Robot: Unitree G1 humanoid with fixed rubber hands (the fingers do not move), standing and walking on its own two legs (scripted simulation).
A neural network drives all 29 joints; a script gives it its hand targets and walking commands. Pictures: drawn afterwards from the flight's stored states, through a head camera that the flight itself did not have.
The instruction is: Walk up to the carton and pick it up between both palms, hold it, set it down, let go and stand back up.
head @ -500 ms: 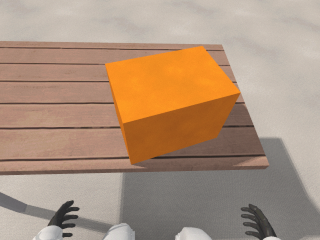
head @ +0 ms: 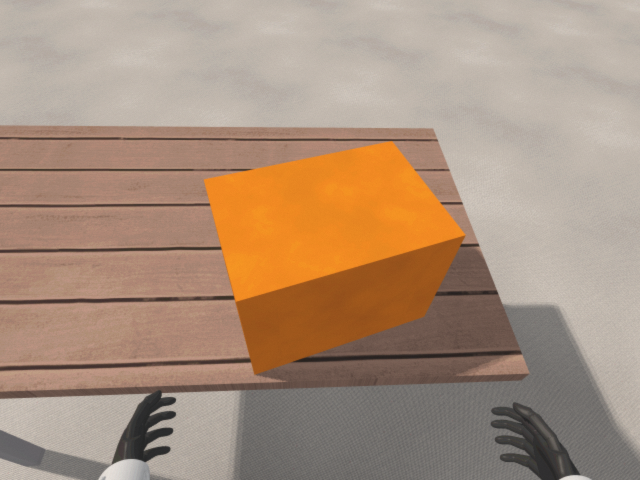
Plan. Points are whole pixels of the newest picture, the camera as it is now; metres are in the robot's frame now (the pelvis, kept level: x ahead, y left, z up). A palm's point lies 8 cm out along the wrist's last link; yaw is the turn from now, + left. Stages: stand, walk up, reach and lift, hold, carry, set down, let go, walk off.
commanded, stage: reach and lift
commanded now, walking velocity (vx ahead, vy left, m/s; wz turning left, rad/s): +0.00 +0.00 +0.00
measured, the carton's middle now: (324, 254) +0.41 +0.01 +0.00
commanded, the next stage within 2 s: none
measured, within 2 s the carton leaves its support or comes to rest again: neither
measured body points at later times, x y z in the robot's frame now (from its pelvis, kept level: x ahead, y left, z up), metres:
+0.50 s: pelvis +0.01 -0.01 +0.00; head +0.00 +0.00 +0.45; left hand +0.17 +0.21 -0.03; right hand +0.19 -0.32 -0.03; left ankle +0.00 +0.15 -0.74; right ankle -0.02 -0.11 -0.74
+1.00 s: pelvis -0.02 -0.02 -0.01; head -0.03 -0.01 +0.44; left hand +0.18 +0.18 +0.00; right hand +0.19 -0.33 -0.01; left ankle +0.00 +0.15 -0.74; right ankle -0.02 -0.11 -0.74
